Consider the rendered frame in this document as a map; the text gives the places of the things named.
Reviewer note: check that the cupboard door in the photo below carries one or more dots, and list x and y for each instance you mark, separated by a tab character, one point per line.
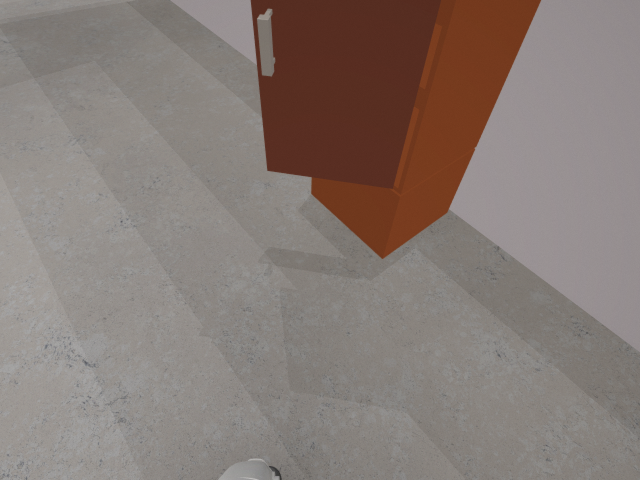
346	76

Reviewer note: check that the robot left shin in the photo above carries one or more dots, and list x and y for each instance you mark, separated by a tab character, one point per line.
261	460

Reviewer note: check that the handle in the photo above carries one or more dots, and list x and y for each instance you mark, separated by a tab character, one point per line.
265	43

